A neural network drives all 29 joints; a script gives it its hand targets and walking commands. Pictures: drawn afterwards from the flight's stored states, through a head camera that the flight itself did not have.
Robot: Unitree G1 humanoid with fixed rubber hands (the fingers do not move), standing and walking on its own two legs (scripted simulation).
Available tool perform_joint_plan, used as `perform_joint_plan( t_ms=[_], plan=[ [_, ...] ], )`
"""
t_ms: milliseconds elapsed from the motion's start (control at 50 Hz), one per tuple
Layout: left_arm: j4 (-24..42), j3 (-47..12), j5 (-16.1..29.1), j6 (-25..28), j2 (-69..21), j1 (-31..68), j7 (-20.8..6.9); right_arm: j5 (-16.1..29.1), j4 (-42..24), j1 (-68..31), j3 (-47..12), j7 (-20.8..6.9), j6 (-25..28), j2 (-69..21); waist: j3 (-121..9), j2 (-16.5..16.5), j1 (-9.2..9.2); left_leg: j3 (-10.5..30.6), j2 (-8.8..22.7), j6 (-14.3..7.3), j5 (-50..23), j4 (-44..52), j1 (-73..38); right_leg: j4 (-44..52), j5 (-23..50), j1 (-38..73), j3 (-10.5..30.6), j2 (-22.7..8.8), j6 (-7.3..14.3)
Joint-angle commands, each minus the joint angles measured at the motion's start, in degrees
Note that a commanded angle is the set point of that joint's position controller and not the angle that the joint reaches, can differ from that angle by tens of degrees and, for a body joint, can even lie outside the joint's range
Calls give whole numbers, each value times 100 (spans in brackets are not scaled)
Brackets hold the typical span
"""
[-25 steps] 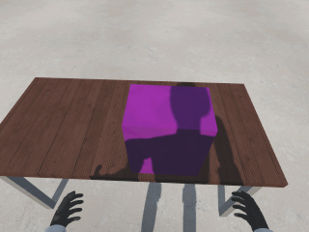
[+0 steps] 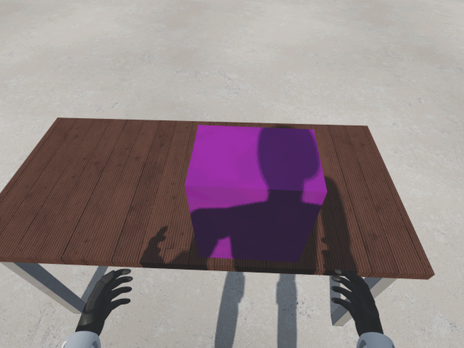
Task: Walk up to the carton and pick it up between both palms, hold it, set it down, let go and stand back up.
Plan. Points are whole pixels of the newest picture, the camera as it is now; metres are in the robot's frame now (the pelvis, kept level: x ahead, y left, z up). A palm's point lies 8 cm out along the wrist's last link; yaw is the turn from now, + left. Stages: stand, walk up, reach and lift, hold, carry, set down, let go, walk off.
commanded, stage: reach and lift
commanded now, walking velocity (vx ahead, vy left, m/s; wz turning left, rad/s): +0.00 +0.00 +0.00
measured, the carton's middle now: (251, 198) +0.44 +0.00 -0.03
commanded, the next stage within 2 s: none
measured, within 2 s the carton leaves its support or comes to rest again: neither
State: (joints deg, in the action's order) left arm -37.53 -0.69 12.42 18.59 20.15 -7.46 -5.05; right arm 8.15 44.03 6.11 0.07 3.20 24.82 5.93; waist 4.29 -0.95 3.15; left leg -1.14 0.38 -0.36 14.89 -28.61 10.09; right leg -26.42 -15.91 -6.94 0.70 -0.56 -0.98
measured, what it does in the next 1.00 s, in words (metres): stands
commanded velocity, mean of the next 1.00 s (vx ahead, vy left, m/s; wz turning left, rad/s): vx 0.00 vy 0.00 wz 0.00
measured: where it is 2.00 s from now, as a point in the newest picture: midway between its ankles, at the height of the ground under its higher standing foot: outside the picture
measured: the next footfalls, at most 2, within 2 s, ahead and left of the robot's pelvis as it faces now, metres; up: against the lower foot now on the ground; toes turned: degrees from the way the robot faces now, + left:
none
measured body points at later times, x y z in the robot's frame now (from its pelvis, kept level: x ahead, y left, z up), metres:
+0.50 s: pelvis +0.00 +0.01 +0.00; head +0.03 +0.02 +0.45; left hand +0.26 +0.27 -0.02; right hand +0.27 -0.19 -0.03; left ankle +0.01 +0.11 -0.74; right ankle -0.01 -0.13 -0.74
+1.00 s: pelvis +0.01 +0.00 +0.01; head +0.02 +0.01 +0.46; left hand +0.34 +0.26 +0.04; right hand +0.33 -0.19 +0.03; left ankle +0.01 +0.11 -0.74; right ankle -0.01 -0.13 -0.74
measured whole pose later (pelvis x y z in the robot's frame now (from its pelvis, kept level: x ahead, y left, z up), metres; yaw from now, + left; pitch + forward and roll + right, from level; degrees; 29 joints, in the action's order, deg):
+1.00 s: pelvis +0.01 +0.00 +0.01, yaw +0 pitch +0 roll -1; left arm -37.5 0.1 16.9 4.7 22.7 16.9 -5.9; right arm 16.9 36.2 -14.9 -4.0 8.4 7.2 11.0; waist 0.9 -1.0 0.9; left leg -1.1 0.7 -0.3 11.7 -22.8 11.2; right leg -19.0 -11.9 -7.4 0.7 -0.2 -1.0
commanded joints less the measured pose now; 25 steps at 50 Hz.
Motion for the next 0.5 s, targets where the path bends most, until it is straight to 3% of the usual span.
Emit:
perform_joint_plan(
  t_ms=[0,20,60,120,140,160,180,200,220,240,280,320,360,400,440,460,480],
  plan=[
    [43,174,196,412,808,770,-29,160,-637,-757,11,55,306,511,-475,226,65,-154,-91,181,-1025,299,-50,422,68,-256,66,40,315],
    [346,148,360,594,979,906,-41,213,-812,-945,-33,41,407,582,-766,283,5,-108,-109,238,-1204,237,-63,390,105,-251,65,58,293],
    [138,81,410,690,991,1224,-51,182,-758,-1126,-5,51,417,511,-636,284,49,-151,-119,216,-607,241,26,445,-444,-517,94,44,331],
    [161,128,484,877,1007,1510,-13,317,-711,-1181,-95,75,479,439,-984,374,42,-151,-82,219,-878,207,171,223,-33,-351,89,55,317],
    [87,153,532,938,1038,1616,-37,293,-527,-1199,-111,101,510,457,-925,292,-56,-141,-87,233,-714,127,127,192,-190,-466,74,37,329],
    [107,36,479,947,895,1396,-19,302,-475,-1197,-116,88,554,549,-995,501,-22,-72,-27,292,-959,162,53,172,-85,-356,33,73,387],
    [-23,-42,464,942,911,1511,-66,355,-215,-1290,-61,80,577,587,-795,530,-146,-44,-18,305,-1011,181,111,263,-47,-424,38,49,373],
    [91,76,479,1004,1012,1681,-41,322,-365,-1407,-127,130,682,526,-1091,529,-68,-113,-107,312,-1253,76,-33,247,211,-350,74,55,387],
    [191,161,385,1069,1105,1776,-28,409,-248,-1441,-115,129,731,603,-1345,797,-95,-110,-121,363,-1595,34,-111,252,473,-390,92,18,399],
    [101,74,420,1017,961,1714,-48,486,-203,-1411,-208,150,774,611,-1295,647,-61,-134,-118,391,-1699,6,-96,233,540,-307,16,146,344],
    [16,-25,363,921,920,1780,-106,543,-12,-1622,-148,215,783,569,-1359,706,-198,-79,-85,418,-1966,8,-180,303,664,-226,22,101,329],
    [125,-27,336,879,803,1822,-97,568,-79,-1867,44,202,841,856,-1271,587,-216,78,-6,477,-2096,39,-208,291,717,-287,-98,224,376],
    [141,67,281,791,800,1437,-95,680,-286,-1676,-123,198,829,756,-1435,399,-105,-17,-40,482,-2406,12,-286,382,953,-134,-39,224,367],
    [253,86,319,765,923,2137,-53,650,-79,-1981,-76,151,656,747,-1474,480,-181,26,0,461,-2071,111,-207,343,777,-155,-13,220,320],
    [214,103,323,679,868,2202,-12,777,-408,-2257,-255,153,556,778,-1581,431,-28,-18,-21,433,-2033,157,-250,408,816,-144,-48,235,344],
    [196,175,385,665,990,2430,-35,687,-509,-2316,-245,168,466,844,-1673,371,-90,-27,-30,411,-1893,162,-163,390,749,-180,0,192,266],
    [270,141,364,593,1026,2312,-25,776,-590,-2312,-240,189,414,784,-1623,462,-30,-30,-47,373,-1733,243,-150,413,693,-106,18,138,303]
  ],
)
